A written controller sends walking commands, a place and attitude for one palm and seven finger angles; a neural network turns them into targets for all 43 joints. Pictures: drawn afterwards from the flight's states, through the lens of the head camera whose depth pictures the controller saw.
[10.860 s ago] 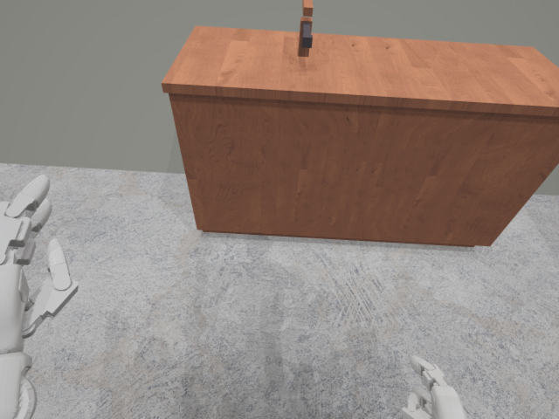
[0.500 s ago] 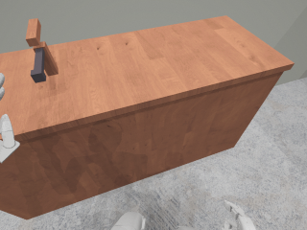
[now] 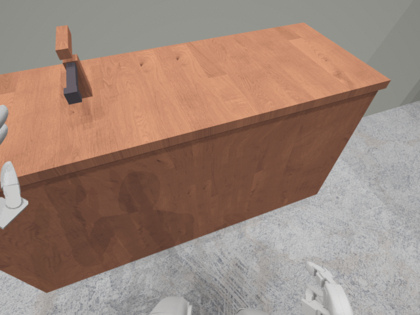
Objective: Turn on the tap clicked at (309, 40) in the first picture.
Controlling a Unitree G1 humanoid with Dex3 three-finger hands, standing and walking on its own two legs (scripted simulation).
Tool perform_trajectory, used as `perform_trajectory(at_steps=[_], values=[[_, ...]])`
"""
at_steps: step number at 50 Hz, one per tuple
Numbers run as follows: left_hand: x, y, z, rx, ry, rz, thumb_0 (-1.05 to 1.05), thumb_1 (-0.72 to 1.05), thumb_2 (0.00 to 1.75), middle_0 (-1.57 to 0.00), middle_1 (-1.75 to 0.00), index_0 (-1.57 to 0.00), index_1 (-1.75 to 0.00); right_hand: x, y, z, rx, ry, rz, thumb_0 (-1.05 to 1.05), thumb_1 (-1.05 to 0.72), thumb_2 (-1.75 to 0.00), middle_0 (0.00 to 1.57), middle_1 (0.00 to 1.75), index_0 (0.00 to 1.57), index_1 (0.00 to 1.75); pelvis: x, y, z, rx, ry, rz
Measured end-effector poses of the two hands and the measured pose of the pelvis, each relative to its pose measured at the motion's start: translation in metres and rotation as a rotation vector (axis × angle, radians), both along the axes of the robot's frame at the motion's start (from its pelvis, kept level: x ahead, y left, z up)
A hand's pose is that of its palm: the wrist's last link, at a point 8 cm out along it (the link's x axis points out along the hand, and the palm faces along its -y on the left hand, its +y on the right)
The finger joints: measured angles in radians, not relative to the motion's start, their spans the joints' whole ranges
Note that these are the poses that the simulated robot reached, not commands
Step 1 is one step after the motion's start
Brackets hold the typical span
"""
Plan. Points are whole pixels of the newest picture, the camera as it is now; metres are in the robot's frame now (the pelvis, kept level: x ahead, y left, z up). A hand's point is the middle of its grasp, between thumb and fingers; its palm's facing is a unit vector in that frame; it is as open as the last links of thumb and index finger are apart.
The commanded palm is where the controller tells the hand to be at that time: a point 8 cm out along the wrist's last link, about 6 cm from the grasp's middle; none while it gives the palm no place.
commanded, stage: come to a stop and stand still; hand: left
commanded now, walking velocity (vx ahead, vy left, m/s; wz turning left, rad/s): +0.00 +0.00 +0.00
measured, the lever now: (72, 95) +0.54 +0.32 +0.13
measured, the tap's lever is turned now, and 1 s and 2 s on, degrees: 0 0 0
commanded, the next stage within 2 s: look again from close up in 0.48 s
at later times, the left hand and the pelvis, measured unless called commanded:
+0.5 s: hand out of the picture +0.17 +0.27 +0.18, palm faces +0.41 -0.81 -0.41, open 7.4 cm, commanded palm +0.11 +0.31 +0.20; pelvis -0.04 +0.02 +0.01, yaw +2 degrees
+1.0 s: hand out of the picture +0.16 +0.35 +0.19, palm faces +0.43 -0.82 -0.39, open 7.4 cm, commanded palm +0.11 +0.36 +0.20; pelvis -0.05 +0.08 +0.03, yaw +0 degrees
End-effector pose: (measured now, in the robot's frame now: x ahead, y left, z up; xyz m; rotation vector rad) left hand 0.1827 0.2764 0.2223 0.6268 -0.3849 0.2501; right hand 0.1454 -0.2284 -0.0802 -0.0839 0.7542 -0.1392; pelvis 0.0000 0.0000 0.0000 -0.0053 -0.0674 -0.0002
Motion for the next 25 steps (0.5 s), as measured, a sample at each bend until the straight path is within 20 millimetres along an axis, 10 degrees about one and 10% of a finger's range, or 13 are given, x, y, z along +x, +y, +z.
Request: perform_trajectory(at_steps=[6, 18, 25], values=[[-0.035, 0.021, -0.038, -0.162, 0.113, 0.115, 0.01, 0.89, 0.9, -0.22, -0.3, -0.21, -0.31, -0.037, 0.007, 0.002, -0.094, 0.134, 0.076, 0.01, -0.91, -0.9, 0.21, 0.3, 0.2, 0.3, -0.014, 0.005, 0.008, 0.023, 0.04, 0.01], [-0.045, 0.038, 0.022, -0.07, -0.118, 0.104, 0.01, 0.89, 0.9, -0.22, -0.3, -0.21, -0.3, -0.034, 0.037, 0.018, -0.037, -0.051, 0.067, 0.01, -0.9, -0.9, 0.2, 0.3, 0.2, 0.3, -0.034, 0.024, 0.015, 0.023, 0.015, 0.025], [-0.056, 0.035, -0.026, -0.18, 0.08, 0.138, 0.01, 0.89, 0.9, -0.21, -0.3, -0.21, -0.3, -0.037, 0.035, 0.009, -0.014, 0.01, 0.091, 0.01, -0.9, -0.9, 0.21, 0.3, 0.2, 0.3, -0.039, 0.02, 0.015, -0.001, 0.015, 0.039]])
